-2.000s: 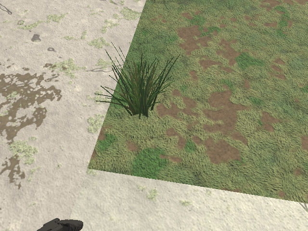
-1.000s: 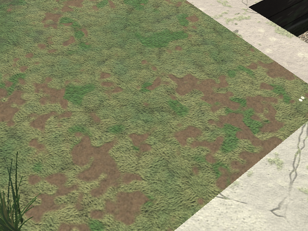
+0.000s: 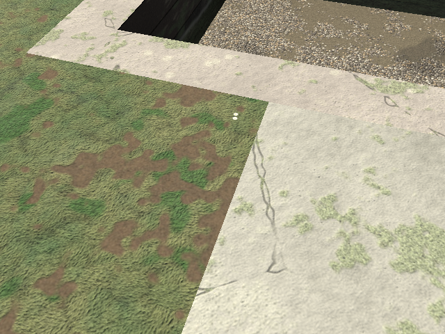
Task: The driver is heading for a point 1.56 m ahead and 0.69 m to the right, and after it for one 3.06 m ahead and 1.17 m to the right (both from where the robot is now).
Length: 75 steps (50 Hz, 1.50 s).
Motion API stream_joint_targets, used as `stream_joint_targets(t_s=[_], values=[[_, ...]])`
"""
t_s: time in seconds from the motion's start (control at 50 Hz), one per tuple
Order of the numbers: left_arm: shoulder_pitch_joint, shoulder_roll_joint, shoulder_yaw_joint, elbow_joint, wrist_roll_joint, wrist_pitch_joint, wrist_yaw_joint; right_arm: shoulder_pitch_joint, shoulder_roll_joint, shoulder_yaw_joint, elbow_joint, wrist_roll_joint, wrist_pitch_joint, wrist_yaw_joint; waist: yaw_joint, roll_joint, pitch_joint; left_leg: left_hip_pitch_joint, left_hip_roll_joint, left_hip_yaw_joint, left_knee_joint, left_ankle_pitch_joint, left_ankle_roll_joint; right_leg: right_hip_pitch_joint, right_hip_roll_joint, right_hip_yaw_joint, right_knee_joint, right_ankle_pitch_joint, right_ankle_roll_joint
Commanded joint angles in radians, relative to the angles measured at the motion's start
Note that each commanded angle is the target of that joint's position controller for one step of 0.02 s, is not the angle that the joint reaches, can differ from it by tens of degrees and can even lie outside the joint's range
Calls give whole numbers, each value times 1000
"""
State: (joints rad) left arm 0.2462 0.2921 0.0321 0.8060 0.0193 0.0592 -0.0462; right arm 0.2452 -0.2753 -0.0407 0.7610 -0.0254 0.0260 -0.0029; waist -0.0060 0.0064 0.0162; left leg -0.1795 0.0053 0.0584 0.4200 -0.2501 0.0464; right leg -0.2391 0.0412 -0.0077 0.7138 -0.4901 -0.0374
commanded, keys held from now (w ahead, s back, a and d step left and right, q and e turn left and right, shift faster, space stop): w+e+shift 0.66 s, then e+shift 0.02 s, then shift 0.32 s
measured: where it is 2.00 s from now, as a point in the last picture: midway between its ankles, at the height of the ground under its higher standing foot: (340, 213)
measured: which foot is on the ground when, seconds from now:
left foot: down 0.00-0.08, up 0.10-0.48, down 0.50-0.88, up 0.90-1.00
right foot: up 0.00-0.08, down 0.10-0.52, up 0.54-0.88, down 0.90-1.00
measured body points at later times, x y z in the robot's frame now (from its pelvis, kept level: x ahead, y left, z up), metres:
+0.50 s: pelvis +0.25 -0.07 -0.03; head +0.28 -0.10 +0.41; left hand +0.26 +0.23 -0.14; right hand +0.43 -0.38 -0.08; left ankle +0.43 +0.00 -0.74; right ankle -0.03 -0.09 -0.74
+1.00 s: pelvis +0.54 -0.28 -0.04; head +0.58 -0.33 +0.41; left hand +0.84 -0.25 -0.14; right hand +0.38 -0.48 -0.18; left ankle +0.53 -0.06 -0.63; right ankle +0.60 -0.40 -0.74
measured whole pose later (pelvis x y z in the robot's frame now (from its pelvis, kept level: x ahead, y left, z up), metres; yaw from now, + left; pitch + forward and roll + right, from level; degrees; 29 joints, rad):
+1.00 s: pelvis +0.54 -0.28 -0.04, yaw -45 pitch +0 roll +2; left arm 0.06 0.26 0.01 0.75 0.02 -0.04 -0.03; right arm 0.32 -0.25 -0.02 0.82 0.00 -0.04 -0.01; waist -0.07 -0.01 0.14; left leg -0.29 0.06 0.03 1.30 -0.50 -0.02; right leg -0.53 0.09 -0.03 0.66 -0.14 -0.12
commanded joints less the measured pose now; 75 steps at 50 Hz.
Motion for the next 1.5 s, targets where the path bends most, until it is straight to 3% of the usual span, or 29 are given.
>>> stream_joint_targets(t_s=[0.02,0.08,0.1,0.12,0.14,0.22,0.4,0.44,0.48,0.5,0.52,0.54,0.56,0.6,0.64,0.72,0.78,0.82,0.88,0.9,0.92,0.94,0.96,0.98,1.02,1.16,1.26,1.32,1.5], values=[[-62,79,16,-83,-12,-43,-19,-45,-199,-67,-57,2,-29,2,3,110,35,-31,285,-243,-289,-352,121,-27,-27,-40,-95,30,-60],[228,95,31,36,-8,-63,-9,-171,-162,-62,-83,-1,-31,-3,149,-35,24,-297,150,-3,20,-358,43,353,25,-65,-342,122,-105],[304,156,50,54,2,-72,-3,-204,-88,-37,-106,-14,-33,-1,185,-243,17,-501,39,122,410,-330,5,455,-168,260,-432,-101,-152],[252,218,49,-9,2,-83,3,-261,-31,-13,-170,-19,-40,7,148,-236,53,-761,-53,6,583,-291,-27,438,-353,738,-557,-356,-244],[205,229,64,-15,5,-79,17,-315,-73,-16,-213,-24,-58,18,133,-177,109,-837,16,-104,625,-205,-38,369,-392,813,-612,-381,-316],[185,168,50,-13,-11,-113,35,-222,-162,-33,-135,-39,-69,46,73,-74,78,-663,55,-86,545,4,-88,327,-212,513,-599,-5,-231],[293,173,63,51,-16,-137,49,-491,-85,10,-260,-6,-67,59,135,-135,124,-499,-11,-30,242,166,-91,210,-171,476,-569,524,-219],[225,195,69,43,-22,-139,54,-396,-102,5,-249,0,-74,48,66,-142,82,-275,-41,-25,162,156,-63,160,-169,451,-509,761,-176],[159,256,84,36,-19,-149,43,-53,-191,-36,-157,9,-80,10,-103,-100,-121,208,-73,-19,167,49,-25,42,-109,382,-138,1106,-115],[116,236,81,24,-13,-164,35,174,-245,-61,-111,0,-83,-18,-217,-77,-242,504,30,-103,198,-71,-7,-140,-39,363,141,962,-98],[157,53,41,-23,-38,-173,39,309,-333,-84,-93,-49,-93,-31,-200,218,-409,724,356,-551,43,-615,49,-379,84,271,532,250,-87],[145,66,26,-59,-42,-164,37,188,-315,-79,-108,-42,-90,-24,-115,325,-388,577,454,-950,-191,-778,75,-469,69,211,665,50,-97],[73,109,33,-53,-18,-148,36,56,-223,-65,-119,-32,-87,-23,-81,234,-203,408,413,-841,-189,-744,84,-509,-8,171,687,150,-103],[26,111,36,-40,12,-124,10,36,-125,-44,-88,-30,-88,-19,-55,65,-63,209,348,-543,-187,-435,95,-485,-92,118,631,217,-99],[-21,61,24,-78,19,-95,-16,65,-79,-27,-33,-25,-105,-12,-17,92,21,88,329,-380,-231,-290,85,-494,-135,114,604,202,-81],[-150,21,1,-178,19,-69,-29,49,-68,-17,18,0,-153,8,48,68,125,4,323,-83,-278,399,70,-547,-149,96,482,269,-54],[-171,8,-16,-184,18,-89,-50,-9,-93,-19,19,12,-167,17,74,59,108,-121,189,157,-252,644,25,-249,-68,-42,64,518,-46],[-152,20,-12,-153,23,-97,-60,44,-161,-33,36,20,-164,10,67,60,53,-87,186,160,-195,715,21,-72,8,-97,-38,595,-52],[137,96,22,-37,55,-109,-27,70,-217,-40,35,37,-129,-3,188,49,-118,-25,184,165,272,803,-3,252,50,-29,-167,601,-104],[170,146,37,-12,64,-113,-4,116,-181,-34,40,32,-117,-3,180,-20,-144,-107,116,168,554,340,-25,352,-25,34,-202,768,-104],[110,253,52,-52,59,-114,13,287,-57,-10,25,23,-97,0,43,-254,-262,-321,18,130,1004,-488,-61,560,-344,351,3,1622,-193],[146,242,56,-88,3,-114,12,364,-92,-9,29,51,-75,-14,55,-139,-512,-339,20,-91,1111,-422,-53,644,-473,522,-14,1859,-295],[75,207,57,-103,-18,-102,31,292,-117,-9,20,51,-64,-21,65,-93,-488,-372,33,-102,1106,-282,-60,548,-432,499,-136,1516,-318],[-8,143,40,-102,-28,-97,41,219,-125,-4,13,28,-60,-19,34,-48,-330,-387,67,-82,1013,-202,-65,364,-365,444,-225,1226,-295],[-49,75,17,-73,-19,-98,54,185,-100,3,26,-3,-35,-12,-19,-18,-172,-306,95,-95,872,-176,-64,137,-290,351,-308,1082,-238],[-58,16,-9,1,17,-132,42,147,-23,10,66,19,14,-13,-53,-43,-139,-99,63,-94,522,-67,-45,-62,-228,110,-427,965,-181],[12,120,40,3,11,-103,47,-43,-103,-21,-12,0,18,28,35,-123,-54,-352,79,-70,482,-75,-16,59,-327,289,-631,-130,-204],[41,135,55,4,5,-113,63,-66,-85,-27,-25,-2,7,48,43,-55,-25,-455,88,-67,463,-92,-11,170,-380,288,-659,-188,-184],[-76,180,79,-44,16,-124,52,-33,-71,-34,-55,14,4,85,-7,-104,5,-156,44,111,184,-99,53,15,-346,-70,-559,-168,-62]])
Keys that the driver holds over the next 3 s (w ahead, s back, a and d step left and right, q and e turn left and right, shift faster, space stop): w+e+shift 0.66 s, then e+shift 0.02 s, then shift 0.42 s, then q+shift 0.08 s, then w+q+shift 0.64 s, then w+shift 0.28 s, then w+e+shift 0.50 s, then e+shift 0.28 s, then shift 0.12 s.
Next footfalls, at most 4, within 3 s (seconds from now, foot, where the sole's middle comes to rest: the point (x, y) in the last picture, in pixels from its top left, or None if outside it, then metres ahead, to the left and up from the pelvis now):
0.10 right None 0.00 -0.09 -0.78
0.50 left None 0.47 -0.02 -0.78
0.90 right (368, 295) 0.63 -0.43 -0.78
1.56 left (304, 254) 0.78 -0.25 -0.78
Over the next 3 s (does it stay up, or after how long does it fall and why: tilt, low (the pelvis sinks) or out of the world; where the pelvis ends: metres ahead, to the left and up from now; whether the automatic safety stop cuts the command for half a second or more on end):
stays up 1.62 -0.49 -0.05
